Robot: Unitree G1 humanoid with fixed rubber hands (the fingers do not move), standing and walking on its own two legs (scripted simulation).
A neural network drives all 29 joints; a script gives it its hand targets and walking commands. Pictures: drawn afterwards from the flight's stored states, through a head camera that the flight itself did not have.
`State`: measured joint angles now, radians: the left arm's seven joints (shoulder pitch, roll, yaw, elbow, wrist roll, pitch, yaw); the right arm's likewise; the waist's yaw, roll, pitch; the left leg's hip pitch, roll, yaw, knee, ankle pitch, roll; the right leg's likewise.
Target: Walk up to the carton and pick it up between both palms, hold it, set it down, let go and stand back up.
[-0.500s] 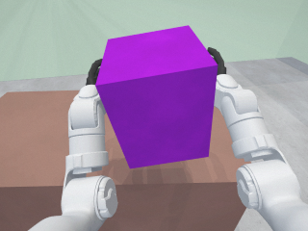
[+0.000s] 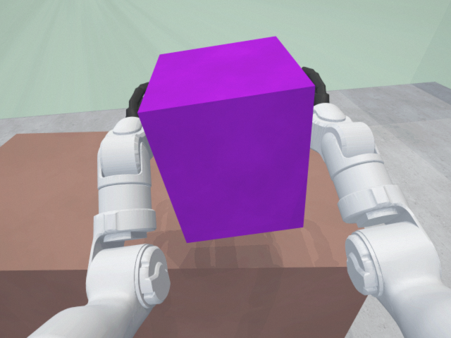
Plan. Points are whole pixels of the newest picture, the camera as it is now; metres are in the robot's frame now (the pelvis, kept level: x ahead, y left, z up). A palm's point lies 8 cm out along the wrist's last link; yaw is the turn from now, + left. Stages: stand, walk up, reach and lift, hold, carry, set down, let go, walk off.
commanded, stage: hold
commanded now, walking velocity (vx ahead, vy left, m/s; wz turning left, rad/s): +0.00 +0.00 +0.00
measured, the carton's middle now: (230, 140) +0.36 +0.00 +0.24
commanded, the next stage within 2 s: none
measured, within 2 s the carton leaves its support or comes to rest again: neither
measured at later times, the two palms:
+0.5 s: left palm (139, 128) +0.37 +0.15 +0.26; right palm (317, 111) +0.37 -0.15 +0.28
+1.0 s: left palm (138, 125) +0.36 +0.14 +0.27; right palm (319, 111) +0.36 -0.15 +0.28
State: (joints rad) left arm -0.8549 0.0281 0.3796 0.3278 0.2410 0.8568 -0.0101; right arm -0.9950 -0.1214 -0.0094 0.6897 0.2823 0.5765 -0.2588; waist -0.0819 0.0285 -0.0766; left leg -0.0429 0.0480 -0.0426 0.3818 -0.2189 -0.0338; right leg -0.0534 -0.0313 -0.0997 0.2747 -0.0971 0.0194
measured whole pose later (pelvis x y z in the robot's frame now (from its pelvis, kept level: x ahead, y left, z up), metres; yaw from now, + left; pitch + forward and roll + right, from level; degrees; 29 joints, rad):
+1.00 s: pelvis +0.00 +0.00 +0.00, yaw +0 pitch -7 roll -1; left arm -0.85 0.03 0.37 0.32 0.24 0.87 -0.01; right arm -1.00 -0.12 -0.02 0.68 0.28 0.60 -0.26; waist -0.09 0.03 -0.09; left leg -0.04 0.04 -0.04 0.38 -0.22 -0.03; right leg -0.06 -0.03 -0.09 0.28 -0.10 0.02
